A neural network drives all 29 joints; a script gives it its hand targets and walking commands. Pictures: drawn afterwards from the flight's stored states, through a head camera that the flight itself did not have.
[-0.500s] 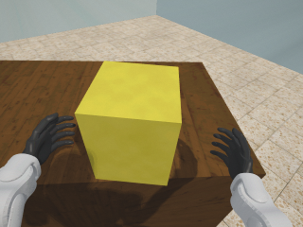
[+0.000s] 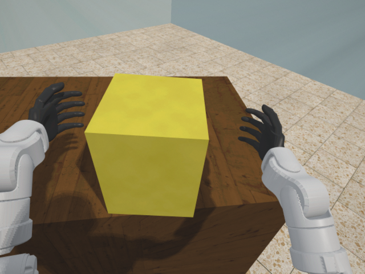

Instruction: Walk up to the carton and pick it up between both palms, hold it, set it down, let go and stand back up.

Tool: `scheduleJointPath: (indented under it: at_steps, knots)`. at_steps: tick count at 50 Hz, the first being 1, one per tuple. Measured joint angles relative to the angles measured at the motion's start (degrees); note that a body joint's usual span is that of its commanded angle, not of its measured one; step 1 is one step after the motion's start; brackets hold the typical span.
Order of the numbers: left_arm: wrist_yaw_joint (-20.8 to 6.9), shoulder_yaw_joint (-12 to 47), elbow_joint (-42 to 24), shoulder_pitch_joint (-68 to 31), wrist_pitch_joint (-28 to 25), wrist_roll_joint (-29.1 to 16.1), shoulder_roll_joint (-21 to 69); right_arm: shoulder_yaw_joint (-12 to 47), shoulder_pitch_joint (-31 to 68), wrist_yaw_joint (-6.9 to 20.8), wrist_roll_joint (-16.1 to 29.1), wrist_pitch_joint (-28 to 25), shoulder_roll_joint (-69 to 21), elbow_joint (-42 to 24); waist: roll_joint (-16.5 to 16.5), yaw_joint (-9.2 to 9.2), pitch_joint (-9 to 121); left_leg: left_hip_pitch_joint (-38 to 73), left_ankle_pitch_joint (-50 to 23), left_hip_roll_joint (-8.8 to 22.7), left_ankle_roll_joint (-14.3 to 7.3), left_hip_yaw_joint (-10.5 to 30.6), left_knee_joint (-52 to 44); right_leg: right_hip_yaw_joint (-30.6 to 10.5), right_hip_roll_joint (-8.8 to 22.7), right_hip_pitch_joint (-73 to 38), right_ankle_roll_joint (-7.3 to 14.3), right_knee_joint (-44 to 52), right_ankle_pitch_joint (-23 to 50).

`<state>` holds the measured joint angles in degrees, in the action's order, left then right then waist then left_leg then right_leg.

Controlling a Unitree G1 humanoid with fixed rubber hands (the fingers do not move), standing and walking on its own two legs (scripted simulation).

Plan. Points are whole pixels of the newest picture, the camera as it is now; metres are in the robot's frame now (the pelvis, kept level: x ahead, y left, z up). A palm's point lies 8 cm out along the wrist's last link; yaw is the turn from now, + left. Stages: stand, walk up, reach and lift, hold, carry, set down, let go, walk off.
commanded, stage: reach and lift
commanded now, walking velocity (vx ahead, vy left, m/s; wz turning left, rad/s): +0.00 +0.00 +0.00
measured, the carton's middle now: (154, 146) +0.40 +0.05 +0.11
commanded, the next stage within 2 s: none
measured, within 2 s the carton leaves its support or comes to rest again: neither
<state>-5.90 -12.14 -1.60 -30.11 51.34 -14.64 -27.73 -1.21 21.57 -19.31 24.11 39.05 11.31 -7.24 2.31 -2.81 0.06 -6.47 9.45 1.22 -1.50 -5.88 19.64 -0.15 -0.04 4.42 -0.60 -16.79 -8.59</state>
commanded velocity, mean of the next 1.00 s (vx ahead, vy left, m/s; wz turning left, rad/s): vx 0.00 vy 0.00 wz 0.00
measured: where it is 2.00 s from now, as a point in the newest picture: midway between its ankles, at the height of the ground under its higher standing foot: outside the picture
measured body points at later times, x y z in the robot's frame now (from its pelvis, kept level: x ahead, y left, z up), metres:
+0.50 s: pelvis +0.00 +0.00 +0.00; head -0.02 +0.03 +0.45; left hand +0.42 +0.24 +0.27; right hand +0.39 -0.17 +0.24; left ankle +0.02 +0.10 -0.75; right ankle +0.01 -0.13 -0.75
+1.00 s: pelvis +0.00 +0.00 +0.00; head -0.01 +0.03 +0.45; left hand +0.43 +0.23 +0.21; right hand +0.40 -0.15 +0.19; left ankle +0.02 +0.10 -0.75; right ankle +0.01 -0.13 -0.75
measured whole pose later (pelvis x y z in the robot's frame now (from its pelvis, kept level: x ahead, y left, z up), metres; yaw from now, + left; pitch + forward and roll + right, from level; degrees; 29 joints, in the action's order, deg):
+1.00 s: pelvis +0.00 +0.00 +0.00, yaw +2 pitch -2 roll -1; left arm -4.7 -4.9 32.6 -51.0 37.6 -12.6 -27.9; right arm -1.5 42.8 -19.0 22.8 31.1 7.4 23.3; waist 2.6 -5.3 -0.4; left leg -10.0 10.1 1.3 -1.3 -3.2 22.4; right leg 1.3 -0.5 5.9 -0.5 -16.8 -8.5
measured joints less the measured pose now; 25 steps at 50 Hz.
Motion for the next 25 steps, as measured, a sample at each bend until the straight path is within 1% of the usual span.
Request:
scheduleJointPath:
  at_steps: [12,25]
  knots:
    - [0.76,2.34,11.0,-11.72,-0.3,-0.09,-2.24,-0.52,11.69,1.12,1.06,-0.03,1.3,11.69,0.04,-1.4,1.04,-1.93,0.21,-0.14,-0.28,0.55,0.99,0.3,0.08,1.2,-0.26,0.17,0.26]
    - [0.76,5.03,24.7,-23.18,-3.07,-0.44,-4.41,0.14,23.15,1.97,2.64,-0.65,2.93,23.84,-0.14,-2.57,1.85,-3.02,0.48,-0.06,-0.2,1.27,1.36,0.7,-0.11,1.57,-0.21,0.94,0.4]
